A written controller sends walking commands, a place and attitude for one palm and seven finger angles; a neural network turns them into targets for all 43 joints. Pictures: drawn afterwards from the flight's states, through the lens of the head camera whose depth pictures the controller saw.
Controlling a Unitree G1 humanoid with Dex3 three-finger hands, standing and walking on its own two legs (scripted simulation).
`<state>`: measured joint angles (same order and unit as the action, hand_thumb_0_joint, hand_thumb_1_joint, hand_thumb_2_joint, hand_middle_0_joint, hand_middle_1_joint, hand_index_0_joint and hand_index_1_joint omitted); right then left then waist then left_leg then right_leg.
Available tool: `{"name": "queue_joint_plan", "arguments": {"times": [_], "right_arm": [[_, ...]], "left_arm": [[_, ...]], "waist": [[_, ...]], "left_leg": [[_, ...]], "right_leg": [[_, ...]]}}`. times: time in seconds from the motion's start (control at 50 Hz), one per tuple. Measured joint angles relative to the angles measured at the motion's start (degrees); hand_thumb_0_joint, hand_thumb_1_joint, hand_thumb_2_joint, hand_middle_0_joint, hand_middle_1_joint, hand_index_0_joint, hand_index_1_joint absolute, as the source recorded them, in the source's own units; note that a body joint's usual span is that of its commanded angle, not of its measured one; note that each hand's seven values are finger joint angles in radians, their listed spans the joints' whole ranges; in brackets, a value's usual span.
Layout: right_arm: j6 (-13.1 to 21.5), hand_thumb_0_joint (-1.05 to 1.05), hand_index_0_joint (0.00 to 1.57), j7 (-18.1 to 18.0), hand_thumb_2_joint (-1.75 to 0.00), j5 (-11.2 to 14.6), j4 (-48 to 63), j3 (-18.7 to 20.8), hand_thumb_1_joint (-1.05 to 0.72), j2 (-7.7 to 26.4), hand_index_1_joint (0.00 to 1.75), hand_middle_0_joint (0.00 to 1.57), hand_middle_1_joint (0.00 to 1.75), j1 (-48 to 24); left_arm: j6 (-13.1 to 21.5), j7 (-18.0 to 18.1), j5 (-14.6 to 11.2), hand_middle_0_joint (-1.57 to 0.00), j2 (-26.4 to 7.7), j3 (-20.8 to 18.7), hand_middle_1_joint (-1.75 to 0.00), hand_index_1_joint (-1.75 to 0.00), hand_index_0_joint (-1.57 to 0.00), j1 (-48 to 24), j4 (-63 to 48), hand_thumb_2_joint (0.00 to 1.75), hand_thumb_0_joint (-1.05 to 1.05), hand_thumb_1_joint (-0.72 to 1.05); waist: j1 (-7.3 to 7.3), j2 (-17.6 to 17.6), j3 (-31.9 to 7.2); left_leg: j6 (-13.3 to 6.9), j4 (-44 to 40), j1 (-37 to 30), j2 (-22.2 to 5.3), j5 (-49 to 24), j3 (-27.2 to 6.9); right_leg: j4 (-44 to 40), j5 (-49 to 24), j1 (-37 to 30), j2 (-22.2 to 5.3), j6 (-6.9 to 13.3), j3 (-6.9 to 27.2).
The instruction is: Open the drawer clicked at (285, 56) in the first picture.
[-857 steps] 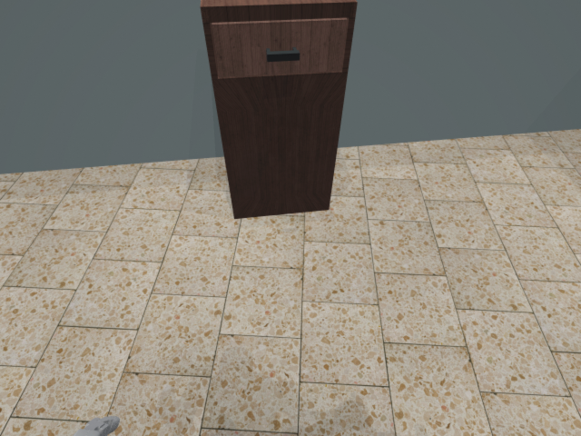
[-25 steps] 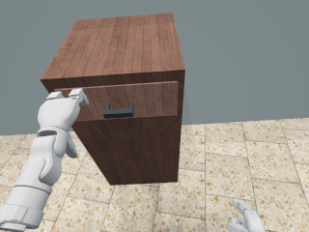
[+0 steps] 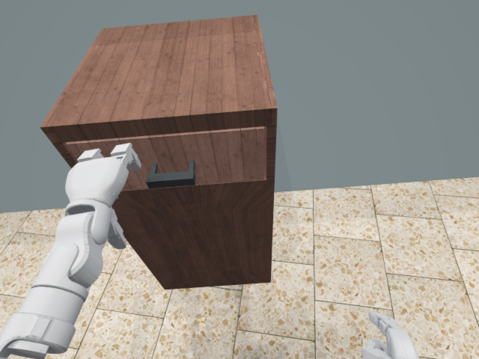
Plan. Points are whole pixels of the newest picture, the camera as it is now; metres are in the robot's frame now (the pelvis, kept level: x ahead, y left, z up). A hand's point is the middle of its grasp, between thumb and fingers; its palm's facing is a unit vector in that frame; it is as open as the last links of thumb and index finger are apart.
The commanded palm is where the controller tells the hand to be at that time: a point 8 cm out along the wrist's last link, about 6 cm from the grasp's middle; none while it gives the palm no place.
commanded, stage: move the hooked fingers above the handle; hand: left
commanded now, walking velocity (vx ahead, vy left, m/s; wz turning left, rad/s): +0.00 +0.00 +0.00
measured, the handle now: (172, 172) +0.47 +0.20 +0.01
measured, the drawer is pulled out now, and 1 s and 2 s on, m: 0.00 0.00 0.00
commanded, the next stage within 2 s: none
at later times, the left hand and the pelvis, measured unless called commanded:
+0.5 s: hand (151, 183) +0.41 +0.21 +0.06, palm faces -0.05 -0.07 -1.00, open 13.9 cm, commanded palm +0.39 +0.21 +0.13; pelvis +0.00 +0.03 +0.00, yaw +0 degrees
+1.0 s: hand (149, 183) +0.40 +0.21 +0.07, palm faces -0.03 -0.05 -1.00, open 13.9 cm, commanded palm +0.38 +0.20 +0.13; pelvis +0.00 +0.01 +0.00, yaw -1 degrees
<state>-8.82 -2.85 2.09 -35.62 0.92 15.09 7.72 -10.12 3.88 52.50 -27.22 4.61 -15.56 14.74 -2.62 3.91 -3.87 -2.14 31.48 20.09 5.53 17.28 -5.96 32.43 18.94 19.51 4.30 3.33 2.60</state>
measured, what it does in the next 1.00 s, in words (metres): stands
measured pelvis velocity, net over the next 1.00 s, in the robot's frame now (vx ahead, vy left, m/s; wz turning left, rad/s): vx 0.00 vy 0.01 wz -0.01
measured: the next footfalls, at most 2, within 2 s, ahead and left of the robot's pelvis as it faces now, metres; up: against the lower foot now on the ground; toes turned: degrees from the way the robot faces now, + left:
none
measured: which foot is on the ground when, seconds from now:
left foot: down 0.00-1.00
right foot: down 0.00-1.00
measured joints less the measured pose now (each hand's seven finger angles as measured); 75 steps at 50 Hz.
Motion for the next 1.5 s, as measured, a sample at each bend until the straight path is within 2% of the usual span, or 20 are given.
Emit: {"name": "queue_joint_plan", "arguments": {"times": [0.08,0.18,0.3,0.42,0.52,0.58,0.64,0.7,0.76,0.84,0.9,1.02,1.08,1.16,1.2,1.28,1.36,1.4,1.44,1.5], "right_arm": [[0.3,0.01,0.20,-0.3,-0.90,-0.4,-0.1,-0.1,-0.91,-0.5,0.30,0.20,0.30,0.4],[0.6,0.01,0.20,-0.2,-0.90,-0.3,-0.7,-0.5,-0.90,-1.5,0.30,0.20,0.30,0.4],[-0.2,0.01,0.20,0.5,-0.90,-0.1,-1.4,-1.1,-0.90,-2.4,0.30,0.20,0.30,1.7],[-1.4,0.01,0.20,1.3,-0.90,0.0,-2.0,-0.3,-0.90,-1.6,0.30,0.20,0.30,4.9],[-0.9,0.01,0.20,1.3,-0.90,-0.3,-2.6,0.7,-0.90,-1.0,0.30,0.20,0.30,6.4],[-0.2,0.01,0.20,1.2,-0.90,-0.7,-2.9,1.1,-0.91,-0.9,0.30,0.20,0.30,6.3],[0.3,0.01,0.20,1.3,-0.90,-0.9,-3.3,1.1,-0.91,-1.2,0.30,0.20,0.30,5.9],[0.2,0.01,0.20,1.6,-0.90,-1.0,-3.3,0.8,-0.91,-1.4,0.30,0.20,0.30,5.5],[-0.3,0.01,0.20,1.9,-0.90,-0.8,-3.3,0.6,-0.91,-1.6,0.30,0.20,0.30,5.3],[-1.2,0.01,0.20,1.7,-0.90,-0.3,-3.2,0.1,-0.91,-1.8,0.30,0.20,0.30,5.1],[-1.3,0.01,0.20,1.2,-0.90,0.2,-2.8,0.0,-0.91,-1.8,0.30,0.20,0.30,5.5],[-0.3,0.01,0.20,0.4,-0.90,0.2,-2.0,0.8,-0.91,-0.7,0.30,0.20,0.30,5.3],[0.3,0.01,0.20,0.1,-0.90,-0.1,-1.8,1.2,-0.91,-0.2,0.30,0.20,0.30,4.2],[0.9,0.01,0.20,-0.2,-0.90,-0.1,-1.9,0.9,-0.91,-0.4,0.30,0.20,0.30,2.4],[0.8,0.01,0.20,-0.4,-0.90,-0.2,-1.8,0.4,-0.91,-0.9,0.30,0.20,0.30,1.6],[0.2,0.01,0.20,-0.4,-0.90,-0.1,-1.8,-0.3,-0.91,-1.7,0.30,0.20,0.30,1.7],[-1.0,0.01,0.20,-0.3,-0.90,0.6,-1.8,-0.8,-0.91,-1.6,0.30,0.20,0.30,3.3],[-1.2,0.01,0.20,-0.3,-0.90,0.8,-1.7,-0.6,-0.90,-1.3,0.30,0.20,0.30,4.4],[-1.2,0.01,0.20,-0.5,-0.90,0.5,-1.6,-0.3,-0.90,-0.9,0.30,0.20,0.30,5.3],[-0.3,0.01,0.20,-0.8,-0.90,-0.2,-1.7,0.9,-0.90,-0.3,0.30,0.20,0.30,6.0]], "left_arm": [[2.4,-0.6,0.9,-0.32,2.1,3.9,-1.20,-1.20,-0.32,-1.4,-0.3,0.30,-0.01,-0.49],[5.0,3.3,3.4,-0.32,4.3,6.1,-1.20,-1.20,-0.32,-5.9,3.8,0.30,0.00,-0.49],[0.3,6.9,4.6,-0.32,4.5,4.5,-1.20,-1.20,-0.32,-12.3,12.3,0.30,0.00,-0.49],[-4.3,3.9,2.9,-0.32,5.0,5.9,-1.20,-1.20,-0.32,-13.9,15.7,0.30,0.00,-0.49],[-0.7,2.3,2.9,-0.32,7.0,9.4,-1.20,-1.20,-0.32,-14.6,16.1,0.30,-0.01,-0.49],[3.1,4.6,4.1,-0.32,8.3,9.2,-1.20,-1.20,-0.32,-15.4,16.7,0.30,-0.01,-0.49],[4.5,8.6,5.5,-0.32,8.8,7.6,-1.20,-1.20,-0.32,-17.3,19.2,0.30,0.00,-0.49],[3.8,11.3,5.9,-0.37,8.7,6.1,-1.23,-1.20,-0.32,-18.2,20.9,0.30,0.00,-0.49],[-0.2,12.4,6.2,-0.39,9.1,5.5,-1.25,-1.20,-0.32,-17.8,21.8,0.30,0.00,-0.49],[-4.9,10.7,4.9,-0.37,7.8,3.9,-1.24,-1.20,-0.32,-16.6,22.8,0.30,0.00,-0.49],[-6.4,7.5,3.5,-0.35,6.5,4.3,-1.23,-1.20,-0.32,-15.4,21.9,0.30,0.00,-0.49],[-2.0,2.4,2.8,-0.33,6.1,8.8,-1.21,-1.20,-0.32,-13.8,17.4,0.30,-0.01,-0.49],[2.1,3.1,3.6,-0.33,7.2,10.0,-1.21,-1.20,-0.32,-13.7,16.0,0.30,-0.01,-0.49],[5.2,6.9,5.0,-0.32,8.1,8.7,-1.21,-1.20,-0.32,-15.4,18.0,0.30,0.00,-0.49],[4.8,8.9,5.6,-0.32,7.6,6.6,-1.20,-1.20,-0.32,-16.4,19.7,0.30,0.00,-0.49],[0.6,10.4,5.7,-0.32,5.2,3.4,-1.20,-1.20,-0.32,-18.1,23.3,0.30,0.00,-0.49],[-4.1,6.2,3.6,-0.32,2.8,3.3,-1.20,-1.20,-0.32,-18.1,26.0,0.30,0.00,-0.49],[-4.5,2.7,2.2,-0.31,2.4,4.2,-1.20,-1.20,-0.32,-17.2,25.2,0.30,0.00,-0.49],[-2.7,-0.3,1.2,-0.31,2.5,5.4,-1.20,-1.20,-0.31,-15.5,22.6,0.30,0.00,-0.49],[3.5,-1.8,1.1,-0.32,3.6,7.4,-1.20,-1.20,-0.32,-12.7,16.7,0.30,-0.01,-0.49]], "waist": [[0.07,-0.1,-0.1],[0.56,-0.7,-0.2],[1.54,-0.8,-0.5],[2.19,-0.2,-1.4],[2.68,-0.6,-1.3],[2.92,-1.0,-1.3],[3.11,-1.3,-1.6],[3.12,-1.0,-1.8],[3.10,-0.3,-2.2],[3.07,0.2,-2.4],[2.89,0.2,-2.5],[2.13,-0.7,-1.8],[1.87,-0.9,-1.5],[1.92,-1.2,-1.5],[2.10,-1.4,-1.5],[2.27,-1.1,-1.9],[2.44,-0.5,-2.3],[2.43,-0.6,-2.1],[2.33,-0.7,-1.7],[2.12,-0.9,-1.3]], "left_leg": [[-0.5,0.9,0.5,0.5,0.3,-0.1],[-0.8,2.1,1.7,0.8,0.7,0.5],[-1.2,1.9,3.1,0.8,0.4,1.5],[-1.7,1.4,3.1,1.1,0.2,1.4],[-1.9,2.1,3.6,1.4,0.5,1.0],[-1.9,2.8,4.3,1.4,0.8,1.3],[-1.8,3.3,5.3,1.1,1.0,1.9],[-1.6,3.1,5.8,0.7,0.9,2.6],[-1.5,2.3,5.3,0.4,0.5,3.1],[-1.3,0.8,3.7,0.1,0.0,3.3],[-1.1,0.0,2.3,0.0,-0.2,2.6],[-0.6,0.4,1.2,0.2,-0.3,0.6],[-0.4,1.1,1.5,0.2,-0.1,0.3],[-0.2,1.6,2.3,0.1,0.0,0.8],[0.0,1.4,2.7,-0.1,-0.1,1.4],[0.2,0.5,2.8,-0.7,-0.4,2.0],[0.3,-0.4,2.3,-0.8,-0.7,1.6],[0.2,-0.5,2.0,-0.8,-0.7,1.1],[0.1,-0.3,1.9,-0.6,-0.6,0.7],[-0.1,0.8,2.3,-0.3,-0.1,0.1]], "right_leg": [[0.5,0.4,0.2,-0.4,-0.4,-0.2],[1.8,0.8,1.6,-0.7,-0.8,0.3],[1.9,0.3,3.2,-0.7,-1.3,1.2],[0.8,0.1,2.9,-1.0,-1.8,1.2],[1.1,0.5,3.0,-1.4,-2.0,0.7],[2.0,0.7,3.9,-1.3,-2.0,0.9],[2.8,0.8,5.2,-1.0,-1.9,1.5],[2.9,0.5,6.0,-0.6,-1.8,2.2],[2.3,0.0,5.8,-0.3,-1.7,2.7],[1.2,-0.5,4.5,-0.1,-1.4,3.0],[0.3,-0.6,2.9,-0.1,-1.1,2.4],[-0.1,-0.5,1.0,-0.3,-0.6,0.3],[0.6,-0.2,1.2,-0.3,-0.4,0.0],[1.8,0.0,2.6,-0.1,-0.2,0.4],[2.1,-0.2,3.3,0.1,-0.1,0.9],[1.5,-0.7,3.7,0.6,0.0,1.6],[0.1,-1.1,2.9,0.7,0.1,1.3],[-0.5,-1.1,2.3,0.6,0.1,0.8],[-0.7,-1.0,1.9,0.4,0.1,0.3],[-0.1,-0.5,1.9,0.2,-0.1,-0.3]]}}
